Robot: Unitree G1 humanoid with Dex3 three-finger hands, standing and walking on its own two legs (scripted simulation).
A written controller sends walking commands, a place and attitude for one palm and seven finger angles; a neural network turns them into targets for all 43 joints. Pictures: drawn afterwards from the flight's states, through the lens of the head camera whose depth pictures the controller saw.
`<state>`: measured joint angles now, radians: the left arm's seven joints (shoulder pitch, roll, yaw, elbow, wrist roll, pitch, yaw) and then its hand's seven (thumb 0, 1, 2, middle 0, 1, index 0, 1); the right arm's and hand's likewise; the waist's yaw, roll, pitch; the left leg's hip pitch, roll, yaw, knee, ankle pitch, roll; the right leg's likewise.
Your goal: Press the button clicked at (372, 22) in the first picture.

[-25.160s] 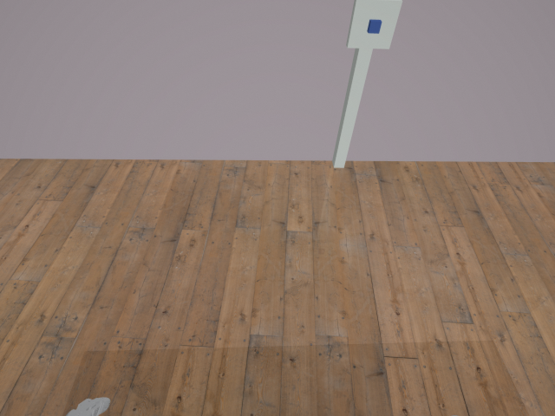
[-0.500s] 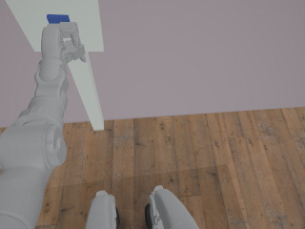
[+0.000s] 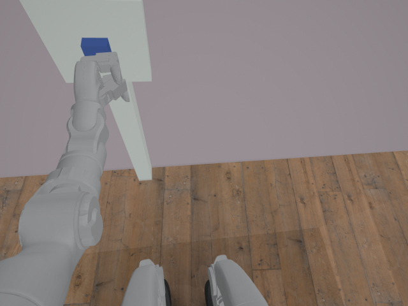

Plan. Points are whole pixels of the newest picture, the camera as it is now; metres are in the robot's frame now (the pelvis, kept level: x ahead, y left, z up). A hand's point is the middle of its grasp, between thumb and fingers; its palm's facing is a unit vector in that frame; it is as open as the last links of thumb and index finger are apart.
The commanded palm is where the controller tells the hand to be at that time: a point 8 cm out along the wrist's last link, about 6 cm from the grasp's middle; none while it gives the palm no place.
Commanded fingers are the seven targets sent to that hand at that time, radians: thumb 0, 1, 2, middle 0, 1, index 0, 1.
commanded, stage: pull the fist back off the button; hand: left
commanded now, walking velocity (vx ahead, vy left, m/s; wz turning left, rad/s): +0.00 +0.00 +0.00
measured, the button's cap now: (98, 50) +0.58 +0.14 +0.11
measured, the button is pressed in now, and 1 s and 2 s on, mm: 0 0 0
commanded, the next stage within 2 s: draw the hand back to the body in 0.52 s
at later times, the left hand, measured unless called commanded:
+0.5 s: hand (116, 115) +0.45 +0.11 +0.07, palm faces -0.01 -1.00 -0.03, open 3.1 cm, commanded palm +0.43 +0.16 +0.08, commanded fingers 0.00 0.90 0.90 -1.30 -1.50 -1.30 -1.50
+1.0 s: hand (80, 140) +0.37 +0.14 +0.14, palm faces +0.00 -1.00 -0.03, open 3.1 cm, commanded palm +0.34 +0.20 +0.15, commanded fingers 0.00 0.90 0.90 -1.30 -1.50 -1.30 -1.50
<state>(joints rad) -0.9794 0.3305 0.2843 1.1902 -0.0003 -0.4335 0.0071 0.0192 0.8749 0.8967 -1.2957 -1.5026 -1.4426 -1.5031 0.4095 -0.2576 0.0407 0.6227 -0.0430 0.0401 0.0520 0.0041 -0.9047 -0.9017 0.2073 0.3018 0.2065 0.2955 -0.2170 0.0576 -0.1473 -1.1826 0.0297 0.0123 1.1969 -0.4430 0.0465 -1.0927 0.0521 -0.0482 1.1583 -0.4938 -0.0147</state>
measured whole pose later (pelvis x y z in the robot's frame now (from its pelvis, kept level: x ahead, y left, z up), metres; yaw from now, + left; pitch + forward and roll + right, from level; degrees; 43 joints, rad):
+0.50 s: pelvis +0.05 -0.03 +0.03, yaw +2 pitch +20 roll -1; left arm -0.48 0.20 0.13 0.77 -0.12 -0.49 -0.07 0.01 0.90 0.90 -1.30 -1.50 -1.30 -1.50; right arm 0.29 -0.25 -0.01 0.58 0.00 0.08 0.03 0.00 -0.91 -0.90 0.20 0.30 0.20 0.30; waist -0.09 0.02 -0.17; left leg -0.94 0.02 0.00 1.08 -0.48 0.00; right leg -0.86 0.05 -0.06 1.06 -0.54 -0.05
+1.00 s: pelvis +0.04 -0.03 +0.06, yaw +3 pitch +10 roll -1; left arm -0.16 0.23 0.12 0.43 -0.23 -0.31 -0.16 0.01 0.90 0.90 -1.30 -1.50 -1.30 -1.50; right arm 0.31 -0.25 0.03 0.54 0.05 0.07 -0.02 0.01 -0.91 -0.90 0.21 0.30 0.20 0.30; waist -0.05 0.04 -0.14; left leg -0.67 0.01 0.00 0.89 -0.40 0.01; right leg -0.59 0.05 -0.05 0.87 -0.46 -0.05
